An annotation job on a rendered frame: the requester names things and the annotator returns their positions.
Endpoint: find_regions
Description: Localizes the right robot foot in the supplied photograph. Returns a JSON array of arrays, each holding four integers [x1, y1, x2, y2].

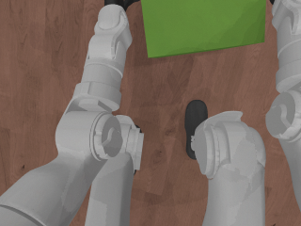
[[184, 100, 208, 160]]

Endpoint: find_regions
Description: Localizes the robot left upper arm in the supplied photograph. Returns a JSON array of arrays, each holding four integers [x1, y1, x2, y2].
[[0, 110, 123, 226]]

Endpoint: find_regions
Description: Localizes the right robot forearm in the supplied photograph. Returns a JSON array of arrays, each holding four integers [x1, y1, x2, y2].
[[271, 0, 301, 93]]

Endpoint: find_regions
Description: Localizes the robot left hand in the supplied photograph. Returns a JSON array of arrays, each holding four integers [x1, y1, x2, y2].
[[104, 0, 140, 11]]

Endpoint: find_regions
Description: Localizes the carton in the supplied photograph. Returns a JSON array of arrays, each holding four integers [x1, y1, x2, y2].
[[141, 0, 266, 58]]

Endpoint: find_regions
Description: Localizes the robot left shin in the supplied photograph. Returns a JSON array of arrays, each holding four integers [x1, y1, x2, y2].
[[116, 115, 137, 130]]

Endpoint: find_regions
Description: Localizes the robot right upper arm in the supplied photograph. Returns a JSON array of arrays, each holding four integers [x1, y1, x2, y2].
[[265, 88, 301, 212]]

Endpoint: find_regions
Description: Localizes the left robot forearm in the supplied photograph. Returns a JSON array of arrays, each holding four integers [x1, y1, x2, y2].
[[55, 4, 133, 133]]

